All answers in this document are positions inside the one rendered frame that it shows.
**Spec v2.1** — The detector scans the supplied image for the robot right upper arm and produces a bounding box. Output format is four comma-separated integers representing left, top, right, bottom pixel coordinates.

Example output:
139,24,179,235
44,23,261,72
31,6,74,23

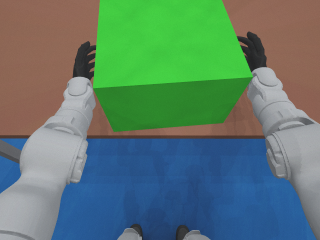
265,123,320,240

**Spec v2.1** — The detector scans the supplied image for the robot left forearm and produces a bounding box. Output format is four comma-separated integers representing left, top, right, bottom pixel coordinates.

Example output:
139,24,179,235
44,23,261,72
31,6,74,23
19,76,96,174

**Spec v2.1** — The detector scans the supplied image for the robot right forearm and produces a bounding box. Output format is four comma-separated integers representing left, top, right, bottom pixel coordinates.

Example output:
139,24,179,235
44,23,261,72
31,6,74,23
247,67,320,139

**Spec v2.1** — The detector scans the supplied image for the carton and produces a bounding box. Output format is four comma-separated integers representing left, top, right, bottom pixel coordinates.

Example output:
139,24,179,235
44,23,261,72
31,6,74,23
93,0,253,132

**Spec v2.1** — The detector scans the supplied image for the left robot shin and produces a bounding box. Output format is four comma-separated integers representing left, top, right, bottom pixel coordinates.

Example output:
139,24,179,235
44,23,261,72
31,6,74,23
122,228,138,235

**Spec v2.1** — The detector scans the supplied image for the left robot hand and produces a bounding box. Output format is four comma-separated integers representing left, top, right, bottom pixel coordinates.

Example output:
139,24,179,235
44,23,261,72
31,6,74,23
72,41,97,80

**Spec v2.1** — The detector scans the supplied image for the right robot foot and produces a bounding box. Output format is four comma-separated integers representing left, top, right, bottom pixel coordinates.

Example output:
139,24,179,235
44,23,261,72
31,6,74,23
176,225,189,240

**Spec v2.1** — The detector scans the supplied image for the table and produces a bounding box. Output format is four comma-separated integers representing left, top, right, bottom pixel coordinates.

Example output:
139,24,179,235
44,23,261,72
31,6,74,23
0,0,320,164

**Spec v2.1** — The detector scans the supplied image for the right robot hand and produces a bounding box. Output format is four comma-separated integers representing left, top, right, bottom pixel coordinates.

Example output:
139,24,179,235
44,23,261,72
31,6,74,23
237,31,267,73

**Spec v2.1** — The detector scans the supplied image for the robot left upper arm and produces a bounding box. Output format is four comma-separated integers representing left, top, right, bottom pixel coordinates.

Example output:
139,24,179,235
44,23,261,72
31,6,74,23
0,127,89,240

